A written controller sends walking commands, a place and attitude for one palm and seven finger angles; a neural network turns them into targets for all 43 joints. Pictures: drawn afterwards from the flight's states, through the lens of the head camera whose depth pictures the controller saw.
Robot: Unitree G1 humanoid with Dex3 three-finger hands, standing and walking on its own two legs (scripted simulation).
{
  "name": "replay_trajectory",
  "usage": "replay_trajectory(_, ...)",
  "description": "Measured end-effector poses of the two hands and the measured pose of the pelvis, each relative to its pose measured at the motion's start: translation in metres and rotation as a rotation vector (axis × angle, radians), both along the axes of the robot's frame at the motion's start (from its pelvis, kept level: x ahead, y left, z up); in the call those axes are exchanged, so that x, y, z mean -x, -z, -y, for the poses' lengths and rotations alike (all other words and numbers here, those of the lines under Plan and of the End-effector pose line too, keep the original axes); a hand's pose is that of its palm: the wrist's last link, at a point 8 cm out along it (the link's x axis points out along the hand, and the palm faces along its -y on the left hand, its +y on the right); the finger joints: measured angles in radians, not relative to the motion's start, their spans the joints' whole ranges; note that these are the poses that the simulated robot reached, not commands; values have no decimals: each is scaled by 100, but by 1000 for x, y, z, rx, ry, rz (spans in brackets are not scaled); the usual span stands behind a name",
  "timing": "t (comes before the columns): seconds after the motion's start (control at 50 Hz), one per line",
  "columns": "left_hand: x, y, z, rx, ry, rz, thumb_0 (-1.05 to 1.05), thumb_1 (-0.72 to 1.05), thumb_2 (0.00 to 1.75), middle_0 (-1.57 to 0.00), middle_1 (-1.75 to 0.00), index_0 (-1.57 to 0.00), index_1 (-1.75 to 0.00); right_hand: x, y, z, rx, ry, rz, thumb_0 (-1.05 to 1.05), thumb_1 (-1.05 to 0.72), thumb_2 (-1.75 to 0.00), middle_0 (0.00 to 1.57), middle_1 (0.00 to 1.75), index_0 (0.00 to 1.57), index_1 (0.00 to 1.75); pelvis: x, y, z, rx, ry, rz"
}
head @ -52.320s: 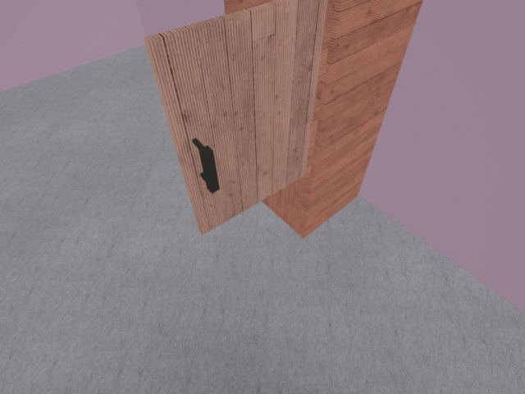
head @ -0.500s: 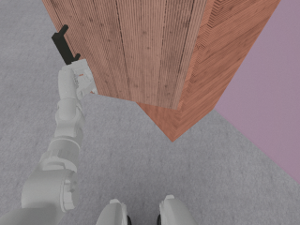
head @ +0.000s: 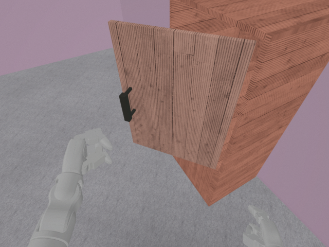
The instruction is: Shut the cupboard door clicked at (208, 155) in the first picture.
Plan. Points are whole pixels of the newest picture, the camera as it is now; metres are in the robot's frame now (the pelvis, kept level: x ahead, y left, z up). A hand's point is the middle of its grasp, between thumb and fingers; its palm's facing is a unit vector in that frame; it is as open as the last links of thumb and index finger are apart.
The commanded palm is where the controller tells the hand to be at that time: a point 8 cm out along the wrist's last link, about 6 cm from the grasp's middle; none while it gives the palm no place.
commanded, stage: draw the hand back to the body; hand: left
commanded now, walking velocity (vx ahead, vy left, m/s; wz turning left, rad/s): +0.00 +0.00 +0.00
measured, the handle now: (128, 104) +0.63 +0.18 -0.04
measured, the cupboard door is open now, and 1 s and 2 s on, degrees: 38 38 38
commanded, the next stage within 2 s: step back with the hand held close in 0.88 s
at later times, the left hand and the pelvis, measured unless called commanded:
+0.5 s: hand (16, 178) +0.20 +0.27 +0.17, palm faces +0.44 -0.80 -0.41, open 6.1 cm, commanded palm +0.14 +0.31 +0.19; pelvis +0.01 +0.01 +0.02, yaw +1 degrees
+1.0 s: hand (15, 181) +0.19 +0.27 +0.17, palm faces +0.45 -0.80 -0.40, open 7.4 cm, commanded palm +0.14 +0.30 +0.19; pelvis +0.00 +0.00 +0.02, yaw +0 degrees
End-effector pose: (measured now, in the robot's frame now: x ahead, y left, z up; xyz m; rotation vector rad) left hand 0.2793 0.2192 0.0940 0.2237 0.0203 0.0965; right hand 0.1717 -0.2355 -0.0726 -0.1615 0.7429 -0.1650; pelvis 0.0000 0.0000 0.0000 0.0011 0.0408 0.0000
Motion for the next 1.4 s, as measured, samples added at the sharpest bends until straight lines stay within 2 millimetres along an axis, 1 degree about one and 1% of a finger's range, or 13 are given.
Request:
replay_trajectory(0.08,22,-18,-20,-27,-74,10,2,90,90,-101,-118,-100,-117,-25,-16,-20,-12,-68,63,1,-90,-89,20,30,19,30,-3,-7,-2,2,-11,42)
replay_trajectory(0.14,38,-29,-32,-44,-121,18,2,90,90,-93,-109,-92,-109,-36,-22,-33,-27,-114,88,1,-90,-89,20,30,19,30,-6,-11,-3,3,-16,64)
replay_trajectory(0.2,55,-38,-43,-64,-163,21,2,90,90,-85,-100,-84,-100,-39,-23,-44,-40,-148,92,1,-90,-89,20,30,20,30,-8,-14,-5,3,-19,80)
replay_trajectory(0.28,75,-49,-56,-99,-217,26,2,90,90,-74,-89,-74,-88,-35,-18,-50,-50,-172,72,1,-90,-89,20,30,20,30,-10,-16,-6,3,-22,94)
replay_trajectory(0.38,98,-66,-73,-157,-284,51,2,90,90,-61,-74,-60,-73,-24,-9,-49,-52,-170,36,1,-90,-89,21,30,20,30,-10,-17,-7,4,-24,105)
replay_trajectory(0.54,132,-98,-93,-274,-360,120,2,90,90,-39,-50,-38,-49,-9,-2,-34,-38,-131,23,1,-90,-89,20,30,20,30,-10,-17,-8,4,-18,112)
replay_trajectory(0.6,141,-101,-96,-290,-384,131,2,90,90,-32,-42,-31,-42,-8,-2,-29,-27,-124,30,1,-90,-89,20,30,20,30,-8,-16,-7,4,-20,115)
replay_trajectory(0.76,138,-85,-88,-223,-375,118,2,90,90,-24,-33,-23,-32,-7,-8,-19,2,-113,58,1,-90,-89,20,30,20,30,-3,-16,-4,2,-19,120)
replay_trajectory(0.9,133,-92,-81,-233,-337,152,2,89,90,-22,-31,-21,-30,-10,-15,-19,-2,-104,100,1,-90,-89,20,30,20,30,-4,-16,-2,4,-11,126)
replay_trajectory(1.08,131,-96,-85,-266,-340,162,2,89,90,-22,-30,-21,-30,-9,-10,-21,-15,-103,71,1,-90,-89,20,30,20,30,-4,-16,-2,15,-15,91)
replay_trajectory(1.24,123,-91,-93,-313,-293,137,2,89,90,-22,-30,-21,-30,2,0,-12,22,-26,-19,1,-90,-89,20,30,20,30,-4,-13,-14,14,-12,30)
replay_trajectory(1.32,121,-92,-98,-336,-266,132,2,89,90,-22,-30,-21,-30,9,0,-12,36,4,-36,1,-90,-89,20,30,20,30,0,-12,-20,9,-4,22)
replay_trajectory(1.4,124,-96,-102,-354,-246,152,2,89,90,-22,-30,-21,-30,16,-4,-15,44,17,-30,1,-90,-89,20,30,20,30,9,-11,-24,10,2,16)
